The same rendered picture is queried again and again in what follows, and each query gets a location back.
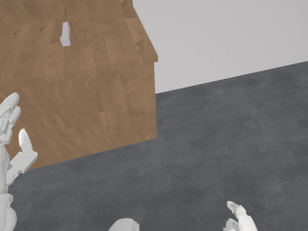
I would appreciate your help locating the left robot thigh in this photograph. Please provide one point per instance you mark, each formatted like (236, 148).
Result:
(125, 224)

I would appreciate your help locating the left robot forearm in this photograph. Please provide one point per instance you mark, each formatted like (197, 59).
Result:
(8, 217)

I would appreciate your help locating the counter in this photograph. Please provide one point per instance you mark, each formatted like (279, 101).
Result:
(94, 95)

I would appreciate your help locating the robot left hand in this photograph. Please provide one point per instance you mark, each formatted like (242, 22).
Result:
(9, 114)

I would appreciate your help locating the robot right hand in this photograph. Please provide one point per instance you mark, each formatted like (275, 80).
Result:
(244, 223)

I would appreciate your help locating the tap lever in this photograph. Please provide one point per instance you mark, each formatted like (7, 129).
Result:
(65, 35)

